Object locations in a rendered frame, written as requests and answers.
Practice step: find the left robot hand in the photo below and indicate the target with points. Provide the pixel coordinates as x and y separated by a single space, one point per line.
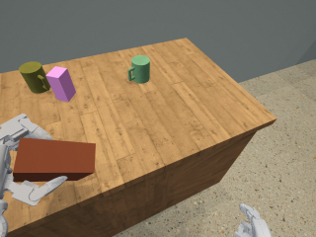
10 133

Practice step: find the right robot hand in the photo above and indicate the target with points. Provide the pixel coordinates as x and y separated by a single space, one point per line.
258 226

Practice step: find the sponge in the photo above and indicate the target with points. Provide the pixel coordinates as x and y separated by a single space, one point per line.
42 160

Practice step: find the table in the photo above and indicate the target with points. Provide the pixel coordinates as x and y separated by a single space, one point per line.
157 143

